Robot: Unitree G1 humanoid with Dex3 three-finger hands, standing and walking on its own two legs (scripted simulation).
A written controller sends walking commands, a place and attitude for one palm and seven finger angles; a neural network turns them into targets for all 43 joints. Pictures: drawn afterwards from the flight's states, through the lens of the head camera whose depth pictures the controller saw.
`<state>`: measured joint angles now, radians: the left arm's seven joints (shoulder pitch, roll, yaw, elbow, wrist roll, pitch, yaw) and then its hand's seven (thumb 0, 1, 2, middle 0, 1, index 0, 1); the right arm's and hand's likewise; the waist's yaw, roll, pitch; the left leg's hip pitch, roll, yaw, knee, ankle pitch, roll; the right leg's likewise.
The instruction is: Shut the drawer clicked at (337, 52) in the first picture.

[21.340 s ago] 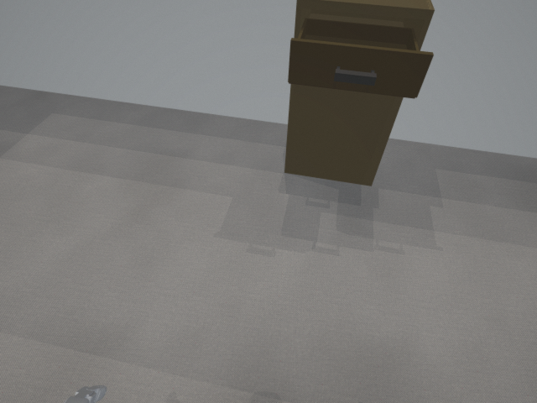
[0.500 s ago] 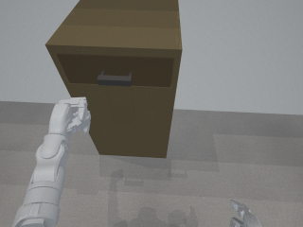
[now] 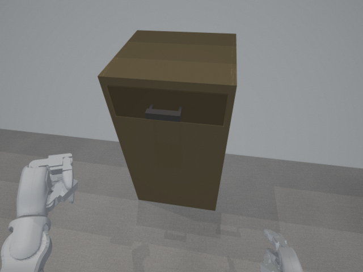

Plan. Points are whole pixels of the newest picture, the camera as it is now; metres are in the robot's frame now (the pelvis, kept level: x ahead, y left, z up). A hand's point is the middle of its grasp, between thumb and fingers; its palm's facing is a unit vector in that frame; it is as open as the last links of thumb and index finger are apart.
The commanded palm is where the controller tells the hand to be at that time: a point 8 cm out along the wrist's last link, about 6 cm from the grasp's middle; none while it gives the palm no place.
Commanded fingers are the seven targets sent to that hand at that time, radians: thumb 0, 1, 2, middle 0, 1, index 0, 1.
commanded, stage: draw the hand back to the body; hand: left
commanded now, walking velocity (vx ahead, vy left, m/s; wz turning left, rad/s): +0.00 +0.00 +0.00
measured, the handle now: (164, 111) +0.64 +0.14 -0.02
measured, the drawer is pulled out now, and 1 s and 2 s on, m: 0.00 0.00 0.00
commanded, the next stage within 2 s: step back with the hand held close in 0.32 s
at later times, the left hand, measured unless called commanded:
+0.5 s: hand (48, 196) +0.18 +0.24 +0.17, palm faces +0.43 -0.81 -0.41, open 3.3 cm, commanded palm +0.13 +0.27 +0.17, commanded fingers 0.00 0.90 0.90 -1.40 -1.60 -1.40 -1.60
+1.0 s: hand (24, 227) +0.14 +0.26 +0.16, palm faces +0.37 -0.79 -0.49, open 3.2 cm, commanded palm +0.07 +0.29 +0.17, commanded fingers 0.00 0.90 0.90 -1.40 -1.60 -1.40 -1.60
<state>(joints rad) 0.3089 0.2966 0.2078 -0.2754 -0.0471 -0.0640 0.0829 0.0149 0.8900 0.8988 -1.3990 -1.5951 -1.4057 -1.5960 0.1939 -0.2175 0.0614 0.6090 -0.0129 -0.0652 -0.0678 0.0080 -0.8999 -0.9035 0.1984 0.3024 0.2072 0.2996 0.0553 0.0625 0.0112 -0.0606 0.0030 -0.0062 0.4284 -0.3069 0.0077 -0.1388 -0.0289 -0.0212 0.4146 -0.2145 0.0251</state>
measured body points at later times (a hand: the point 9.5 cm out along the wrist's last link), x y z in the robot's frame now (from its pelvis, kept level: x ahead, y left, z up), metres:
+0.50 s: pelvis +0.00 -0.01 +0.00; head -0.03 -0.03 +0.45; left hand +0.15 +0.28 +0.19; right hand +0.18 -0.22 -0.08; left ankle -0.04 +0.11 -0.74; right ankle +0.01 -0.14 -0.74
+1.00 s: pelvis -0.06 +0.01 -0.01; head -0.05 +0.01 +0.44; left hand +0.11 +0.30 +0.18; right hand +0.12 -0.23 -0.08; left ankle -0.04 +0.11 -0.74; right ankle +0.01 -0.14 -0.74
